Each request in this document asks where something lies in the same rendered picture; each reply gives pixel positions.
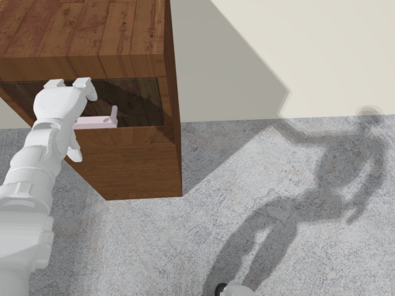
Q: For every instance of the robot right foot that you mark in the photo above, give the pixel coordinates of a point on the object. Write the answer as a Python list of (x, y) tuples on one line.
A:
[(219, 288)]

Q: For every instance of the handle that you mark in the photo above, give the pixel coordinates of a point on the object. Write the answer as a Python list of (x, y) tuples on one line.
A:
[(97, 122)]

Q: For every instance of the robot left hand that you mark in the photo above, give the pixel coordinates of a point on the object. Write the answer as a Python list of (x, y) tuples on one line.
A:
[(65, 103)]

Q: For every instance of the left robot upper arm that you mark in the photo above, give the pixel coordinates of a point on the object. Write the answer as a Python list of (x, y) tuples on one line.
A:
[(25, 245)]

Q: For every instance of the cabinet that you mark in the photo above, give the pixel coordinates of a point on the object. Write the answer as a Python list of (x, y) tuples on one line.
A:
[(69, 39)]

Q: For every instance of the robot right shin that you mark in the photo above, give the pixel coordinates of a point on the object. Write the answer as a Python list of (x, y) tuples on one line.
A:
[(233, 283)]

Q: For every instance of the robot left forearm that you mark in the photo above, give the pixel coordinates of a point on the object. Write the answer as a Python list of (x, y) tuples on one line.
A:
[(33, 170)]

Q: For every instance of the drawer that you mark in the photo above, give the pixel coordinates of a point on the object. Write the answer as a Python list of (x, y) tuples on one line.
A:
[(138, 99)]

